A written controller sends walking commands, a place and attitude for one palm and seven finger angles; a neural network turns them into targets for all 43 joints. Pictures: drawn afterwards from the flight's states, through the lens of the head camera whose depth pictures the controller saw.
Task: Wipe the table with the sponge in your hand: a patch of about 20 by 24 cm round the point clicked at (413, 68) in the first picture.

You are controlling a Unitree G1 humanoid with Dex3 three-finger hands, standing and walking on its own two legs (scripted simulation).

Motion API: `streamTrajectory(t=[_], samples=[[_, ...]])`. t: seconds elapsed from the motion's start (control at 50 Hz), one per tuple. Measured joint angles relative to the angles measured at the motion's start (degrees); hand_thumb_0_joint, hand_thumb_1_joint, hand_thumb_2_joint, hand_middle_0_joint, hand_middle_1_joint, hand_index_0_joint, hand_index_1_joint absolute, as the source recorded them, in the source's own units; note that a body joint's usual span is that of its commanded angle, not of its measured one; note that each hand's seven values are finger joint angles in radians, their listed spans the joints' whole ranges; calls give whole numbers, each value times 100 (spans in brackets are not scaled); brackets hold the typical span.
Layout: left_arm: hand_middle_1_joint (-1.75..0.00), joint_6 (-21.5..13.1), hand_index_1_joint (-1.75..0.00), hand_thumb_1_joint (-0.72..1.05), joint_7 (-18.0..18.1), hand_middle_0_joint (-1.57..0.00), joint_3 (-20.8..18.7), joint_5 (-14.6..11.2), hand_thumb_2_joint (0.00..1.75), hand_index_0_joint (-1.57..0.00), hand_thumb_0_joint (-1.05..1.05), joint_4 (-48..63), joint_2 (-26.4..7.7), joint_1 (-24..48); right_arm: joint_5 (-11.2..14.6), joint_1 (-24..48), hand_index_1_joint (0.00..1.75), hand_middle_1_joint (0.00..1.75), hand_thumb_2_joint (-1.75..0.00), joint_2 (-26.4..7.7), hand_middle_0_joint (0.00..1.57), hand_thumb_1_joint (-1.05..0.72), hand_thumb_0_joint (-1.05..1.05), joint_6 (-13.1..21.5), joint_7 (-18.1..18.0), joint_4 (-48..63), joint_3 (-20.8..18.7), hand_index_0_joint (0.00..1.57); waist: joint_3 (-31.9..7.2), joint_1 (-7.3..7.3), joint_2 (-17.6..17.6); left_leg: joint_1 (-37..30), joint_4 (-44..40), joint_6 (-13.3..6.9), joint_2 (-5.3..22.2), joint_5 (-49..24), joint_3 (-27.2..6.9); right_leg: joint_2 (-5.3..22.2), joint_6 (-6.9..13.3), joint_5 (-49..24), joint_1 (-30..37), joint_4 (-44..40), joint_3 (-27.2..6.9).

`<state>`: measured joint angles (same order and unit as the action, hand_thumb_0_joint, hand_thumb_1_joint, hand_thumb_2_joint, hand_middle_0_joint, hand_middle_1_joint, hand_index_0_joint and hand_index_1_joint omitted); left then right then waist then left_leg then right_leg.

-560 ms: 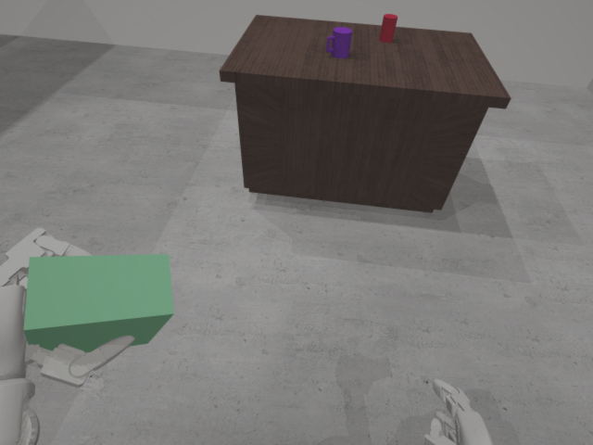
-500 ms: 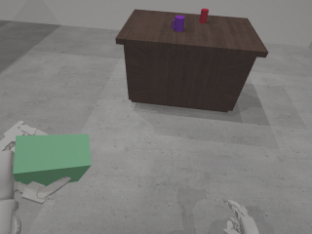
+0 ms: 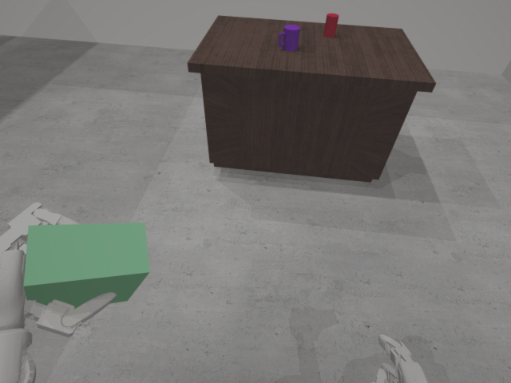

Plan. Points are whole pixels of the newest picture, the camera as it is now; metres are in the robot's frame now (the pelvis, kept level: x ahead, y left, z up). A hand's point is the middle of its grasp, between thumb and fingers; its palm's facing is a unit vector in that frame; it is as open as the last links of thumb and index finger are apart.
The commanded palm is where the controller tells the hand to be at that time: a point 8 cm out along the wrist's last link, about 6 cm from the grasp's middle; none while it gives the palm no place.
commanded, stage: walk to a spot facing it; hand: left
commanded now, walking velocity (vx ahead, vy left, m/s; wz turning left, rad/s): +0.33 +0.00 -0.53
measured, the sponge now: (103, 268) +0.22 +0.21 +0.13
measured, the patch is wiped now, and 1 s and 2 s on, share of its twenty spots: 0.00 0.00 0.00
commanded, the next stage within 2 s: none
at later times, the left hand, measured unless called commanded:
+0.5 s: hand (172, 201) +0.31 +0.14 +0.16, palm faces +0.19 -0.86 -0.47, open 10.4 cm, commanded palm +0.27 +0.20 +0.18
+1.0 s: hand (247, 122) +0.49 +0.05 +0.18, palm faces +0.13 -0.85 -0.51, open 10.4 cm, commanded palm +0.45 +0.11 +0.18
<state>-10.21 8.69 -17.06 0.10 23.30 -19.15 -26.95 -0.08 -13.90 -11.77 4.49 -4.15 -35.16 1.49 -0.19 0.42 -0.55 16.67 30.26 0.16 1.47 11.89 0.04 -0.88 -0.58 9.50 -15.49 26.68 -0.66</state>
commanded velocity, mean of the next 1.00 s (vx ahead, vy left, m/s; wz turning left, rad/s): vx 0.36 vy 0.00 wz -0.27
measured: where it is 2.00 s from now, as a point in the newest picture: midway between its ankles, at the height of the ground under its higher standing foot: (326, 335)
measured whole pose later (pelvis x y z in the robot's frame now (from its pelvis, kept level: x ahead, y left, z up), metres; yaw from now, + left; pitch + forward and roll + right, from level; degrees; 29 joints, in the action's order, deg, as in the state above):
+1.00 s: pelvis +0.21 -0.10 -0.01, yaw -18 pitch +0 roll +0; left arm -12.3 7.9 -21.2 -0.2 28.2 -23.1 -27.3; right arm -0.6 -14.8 -6.9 5.2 -3.0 -34.1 2.8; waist 1.8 0.0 -3.1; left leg 7.2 31.2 5.1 11.8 21.7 12.2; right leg 4.6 -1.2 16.8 -25.0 40.0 9.7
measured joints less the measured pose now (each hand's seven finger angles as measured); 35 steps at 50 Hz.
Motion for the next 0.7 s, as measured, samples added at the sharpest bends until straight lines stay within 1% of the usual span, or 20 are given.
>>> streamTrajectory(t=[0.04, 0.1, 0.14, 0.18, 0.24, 0.26, 0.28, 0.3, 0.32, 0.36, 0.38, 0.42, 0.46, 0.5, 0.54, 0.6, 0.64, 0.66, 0.68, 0.7], samples=[[-135, 0, -135, -50, 14, -70, -18, 11, 99, -70, -1, 24, 3, -10, -15, 0, 30, 30, -90, 10, 20, -90, 1, -9, -3, 12, 9, 21, -24, 31, 13, 15, 53, -16, 21, 78, 65, -18, 18, 187, -76, 145, -55], [-135, 24, -135, -50, 40, -70, -69, 34, 99, -70, -1, 48, 16, -11, -32, -13, 30, 30, -90, 53, 21, -90, 1, -28, -32, 54, 17, 21, -92, 44, -6, 53, 161, -50, 92, 308, 153, -73, 89, 963, -250, 549, -98], [-135, 32, -135, -50, 51, -70, -120, 37, 99, -70, -1, 50, 3, 30, -46, -21, 30, 30, -90, 101, 21, -90, 1, -8, -43, 89, 14, 21, -97, 38, -60, 61, 209, -58, 185, 227, 182, -105, 97, 1291, -354, 998, 72], [-135, 24, -135, -50, 49, -70, -176, 36, 99, -70, -1, 35, -25, 69, -68, -26, 30, 30, -90, 170, 21, -90, 1, 30, -31, 72, 18, 21, -103, 61, -85, 42, 307, 12, 281, 269, 235, -119, 88, 1489, -347, 1284, 267], [-135, 30, -135, -50, 34, -70, -212, 32, 99, -70, -1, -6, -40, 67, -79, -53, 30, 30, -90, 233, 21, -90, 1, 35, 37, 69, 57, 21, -186, 116, -99, 27, 511, 149, 419, 504, 397, -96, 111, 1616, -97, 1054, 540], [-135, 34, -135, -50, 18, -70, -190, 43, 99, -70, -1, -30, -24, 101, -77, -53, 30, 30, -90, 218, 21, -90, 1, 36, 58, 80, 59, 21, -194, 124, -159, 85, 691, 160, 500, 644, 427, -141, 226, 1350, -60, 940, 580], [-135, 43, -135, -50, -2, -70, -137, 60, 99, -70, -1, -50, -14, 165, -74, -51, 30, 30, -90, 195, 21, -90, 1, 21, 77, 77, 48, 21, -194, 111, -205, 199, 989, 118, 543, 1010, 405, -180, 350, 1017, -87, 945, 605], [-135, 48, -135, -50, -24, -70, -48, 62, 99, -70, -1, -87, 2, 261, -64, -38, 30, 30, -90, 169, 21, -90, 1, -3, 91, 20, 31, 21, -187, 101, -203, 392, 1494, 115, 505, 1360, 336, -182, 480, 918, -128, 1032, 621], [-135, 54, -135, -50, -41, -70, 59, 57, 99, -70, -1, -133, 45, 363, -55, -17, 30, 30, -90, 131, 21, -90, 1, -29, 110, -74, 12, 21, -163, 95, -179, 610, 2098, 133, 420, 1460, 236, -169, 551, 956, -110, 1060, 626], [-135, 16, -135, -50, -79, -70, 184, 51, 99, -70, -1, -185, 145, 404, -55, 22, 30, 30, -90, 46, 21, -90, 1, -93, 142, -221, 7, 21, -126, 89, -104, 966, 3031, 187, 305, 1281, 153, -167, 596, 1012, 16, 888, 543], [-135, -15, -135, -50, -95, -70, 195, 45, 99, -70, -1, -176, 165, 340, -54, 36, 30, 30, -90, 6, 21, -90, 1, -131, 146, -242, 5, 21, -117, 68, -72, 1111, 3311, 214, 291, 1145, 154, -178, 592, 977, 83, 744, 476], [-135, -98, -135, -50, -126, -70, 150, 32, 99, -70, -1, -102, 112, 143, -57, 51, 30, 30, -90, -60, 21, -90, 1, -190, 134, -210, -21, 21, -87, -15, -18, 1327, 3480, 252, 314, 898, 181, -200, 572, 842, 219, 423, 350], [-135, -175, -135, -50, -139, -70, 48, 24, 99, -70, -1, 14, -44, -27, -56, 45, 30, 30, -90, -110, 21, -90, 1, -224, 110, -145, -71, 21, -38, -97, 46, 1423, 3171, 261, 361, 738, 242, -206, 591, 743, 339, 149, 247], [-135, -239, -135, -50, -123, -70, -86, 8, 99, -70, -1, 152, -227, -122, -50, 17, 30, 30, -90, -161, 20, -90, 1, -234, 87, -69, -129, 21, 17, -132, 110, 1385, 2524, 235, 411, 637, 338, -204, 592, 712, 425, -17, 156], [-135, -283, -135, -50, -88, -70, -212, -22, 99, -70, -1, 289, -355, -166, -40, -25, 30, 30, -90, -221, 20, -90, 1, -227, 77, -4, -184, 21, 59, -123, 143, 1260, 1830, 187, 428, 603, 441, -213, 578, 754, 492, -79, 72], [-135, -299, -135, -50, -33, -70, -321, -77, 99, -70, -1, 468, -403, -204, -16, -103, 30, 30, -90, -288, 20, -90, 1, -202, 72, 63, -238, 20, 71, -99, 163, 949, 955, 113, 382, 497, 633, -228, 536, 947, 613, -14, -27], [-135, -291, -135, -50, -2, -70, -349, -105, 99, -70, -1, 567, -382, -235, -10, -162, 30, 30, -90, -309, 20, -90, 1, -187, 63, 113, -246, 20, 40, -81, 166, 591, 338, 55, 328, 219, 815, -248, 490, 1194, 679, 202, -86], [-135, -294, -135, -50, 14, -70, -372, -122, 99, -70, -1, 621, -370, -266, -4, -181, 30, 30, -90, -323, 20, -90, 1, -176, 53, 162, -241, 20, 15, -58, 155, 356, 32, -14, 306, 43, 883, -276, 462, 1388, 657, 454, -138], [-135, -298, -135, -50, 29, -70, -415, -135, 99, -70, -1, 616, -378, -254, -4, -127, 30, 30, -90, -260, 20, -90, 1, -174, 36, 145, -246, 20, 16, -63, 259, 271, 56, -46, 255, 19, 968, -218, 422, 1595, 550, 872, -190], [-135, -287, -135, -50, 44, -70, -433, -140, 99, -70, -1, 550, -363, -197, -3, -46, 30, 30, -90, -175, 20, -90, 1, -191, 22, 123, -244, 20, 35, -50, 359, 222, 214, -48, 225, 137, 1066, -139, 339, 1754, 367, 1465, -176]])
